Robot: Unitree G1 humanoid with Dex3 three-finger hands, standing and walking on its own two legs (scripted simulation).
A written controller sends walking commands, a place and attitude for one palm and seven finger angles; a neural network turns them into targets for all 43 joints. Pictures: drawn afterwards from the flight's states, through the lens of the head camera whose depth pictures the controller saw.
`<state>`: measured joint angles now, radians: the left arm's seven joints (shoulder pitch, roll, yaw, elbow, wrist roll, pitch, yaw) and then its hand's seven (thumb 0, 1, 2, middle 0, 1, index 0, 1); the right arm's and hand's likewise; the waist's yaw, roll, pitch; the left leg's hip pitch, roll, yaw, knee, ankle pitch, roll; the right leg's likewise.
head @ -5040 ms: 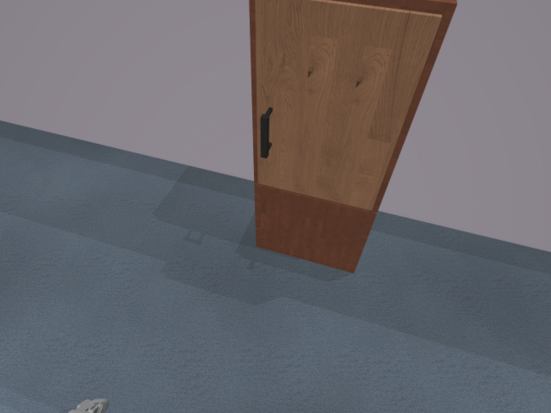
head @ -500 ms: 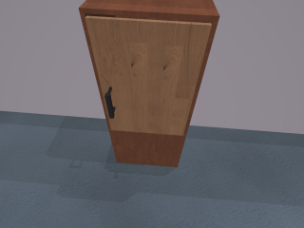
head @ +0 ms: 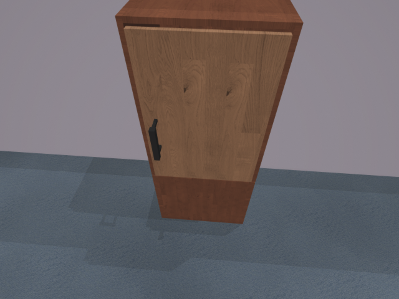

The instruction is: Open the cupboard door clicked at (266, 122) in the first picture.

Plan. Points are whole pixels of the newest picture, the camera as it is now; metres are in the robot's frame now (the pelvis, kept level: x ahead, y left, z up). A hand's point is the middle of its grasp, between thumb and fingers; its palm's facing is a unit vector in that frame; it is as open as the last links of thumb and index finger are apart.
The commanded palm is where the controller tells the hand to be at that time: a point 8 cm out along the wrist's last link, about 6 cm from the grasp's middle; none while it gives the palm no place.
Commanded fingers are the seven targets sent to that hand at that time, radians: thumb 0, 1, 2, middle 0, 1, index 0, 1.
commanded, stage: look again from close up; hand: left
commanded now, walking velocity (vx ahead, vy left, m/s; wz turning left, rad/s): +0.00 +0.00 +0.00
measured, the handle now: (156, 140) +0.61 +0.19 -0.10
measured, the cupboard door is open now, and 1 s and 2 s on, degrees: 0 0 0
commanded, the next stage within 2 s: shuffle to correct the standing spot in 0.10 s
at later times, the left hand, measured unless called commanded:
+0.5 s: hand out of the picture +0.03 +0.17 -0.19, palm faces +0.03 -0.99 -0.16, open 7.4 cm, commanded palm none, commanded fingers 0.00 0.90 0.90 -0.20 -0.30 -0.20 -0.30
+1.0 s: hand out of the picture +0.10 +0.19 -0.17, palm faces -0.02 -0.97 -0.23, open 7.4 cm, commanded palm none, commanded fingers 0.00 0.90 0.90 -0.20 -0.30 -0.20 -0.30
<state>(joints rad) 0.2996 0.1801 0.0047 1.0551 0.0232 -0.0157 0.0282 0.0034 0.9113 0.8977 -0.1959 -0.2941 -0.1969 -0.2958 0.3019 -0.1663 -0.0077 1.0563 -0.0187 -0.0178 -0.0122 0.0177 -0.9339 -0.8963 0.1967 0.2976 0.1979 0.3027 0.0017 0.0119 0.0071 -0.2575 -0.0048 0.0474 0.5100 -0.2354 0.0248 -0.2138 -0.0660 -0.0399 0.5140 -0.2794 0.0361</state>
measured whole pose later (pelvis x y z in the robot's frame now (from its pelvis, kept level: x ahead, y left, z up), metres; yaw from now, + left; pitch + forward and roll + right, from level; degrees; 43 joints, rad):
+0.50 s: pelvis +0.05 +0.00 -0.01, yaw +0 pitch -1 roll +0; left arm 0.34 0.17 0.02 1.07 0.03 -0.01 0.01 0.00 0.91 0.90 -0.20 -0.29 -0.20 -0.30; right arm 0.28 -0.16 0.00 1.07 -0.02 -0.03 0.00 0.00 -0.91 -0.90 0.20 0.30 0.20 0.30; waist 0.02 -0.03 0.02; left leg -0.23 0.00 0.05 0.62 -0.37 0.02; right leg -0.18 -0.07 -0.04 0.59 -0.40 0.03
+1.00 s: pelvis +0.03 +0.00 -0.01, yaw -1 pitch -1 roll +0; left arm 0.21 0.19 0.00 0.97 0.02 -0.01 0.04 0.00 0.91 0.90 -0.20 -0.29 -0.20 -0.30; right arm 0.21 -0.19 -0.03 0.96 -0.02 -0.01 -0.01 0.00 -0.92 -0.90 0.20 0.30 0.20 0.30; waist -0.01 0.00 0.05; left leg -0.25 0.01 0.06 0.61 -0.34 0.02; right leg -0.21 -0.06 -0.05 0.59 -0.36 0.03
